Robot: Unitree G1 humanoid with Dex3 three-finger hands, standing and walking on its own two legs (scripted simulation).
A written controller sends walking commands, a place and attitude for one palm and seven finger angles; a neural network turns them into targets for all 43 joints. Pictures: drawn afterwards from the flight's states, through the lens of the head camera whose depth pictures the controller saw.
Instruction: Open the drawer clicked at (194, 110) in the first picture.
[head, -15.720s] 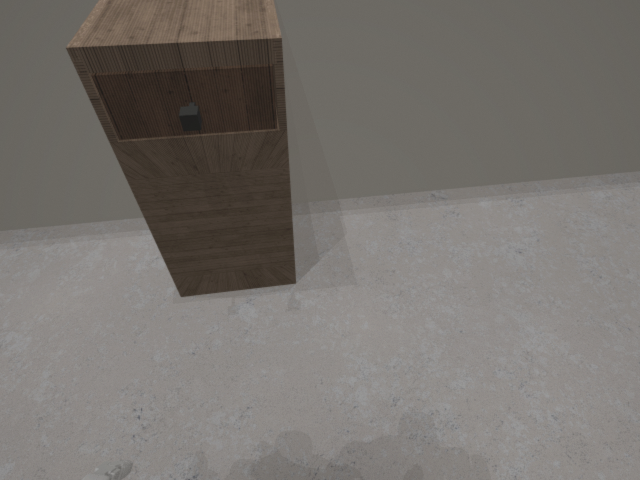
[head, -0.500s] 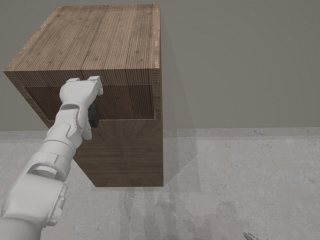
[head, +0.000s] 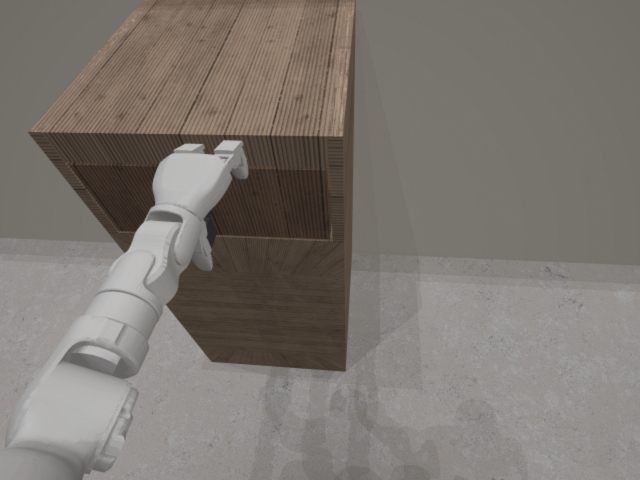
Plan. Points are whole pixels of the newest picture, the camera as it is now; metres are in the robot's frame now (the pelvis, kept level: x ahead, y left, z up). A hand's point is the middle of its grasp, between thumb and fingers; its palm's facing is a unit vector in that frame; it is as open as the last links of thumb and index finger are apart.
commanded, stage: move the hooked fingers above the handle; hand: left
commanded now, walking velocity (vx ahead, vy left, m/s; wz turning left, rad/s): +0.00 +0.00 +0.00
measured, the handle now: (201, 224) +0.48 +0.20 +0.01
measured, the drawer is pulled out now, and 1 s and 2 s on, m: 0.00 0.00 0.00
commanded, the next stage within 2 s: lift the fingers back up to retry in 1.14 s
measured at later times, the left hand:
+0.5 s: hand (192, 232) +0.42 +0.19 +0.07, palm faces -0.08 -0.03 -1.00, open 13.8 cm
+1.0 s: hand (193, 212) +0.44 +0.18 +0.08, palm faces -0.04 -0.02 -1.00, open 13.6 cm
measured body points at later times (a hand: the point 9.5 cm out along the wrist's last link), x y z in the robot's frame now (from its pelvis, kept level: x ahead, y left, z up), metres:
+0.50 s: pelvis -0.01 +0.00 +0.00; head +0.06 -0.01 +0.44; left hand +0.42 +0.19 +0.12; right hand +0.06 -0.29 -0.14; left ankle -0.02 +0.09 -0.72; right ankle -0.02 -0.05 -0.73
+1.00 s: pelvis -0.03 +0.02 +0.00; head +0.02 +0.00 +0.45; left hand +0.44 +0.18 +0.14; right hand +0.07 -0.24 -0.13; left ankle -0.02 +0.09 -0.72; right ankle -0.02 -0.05 -0.73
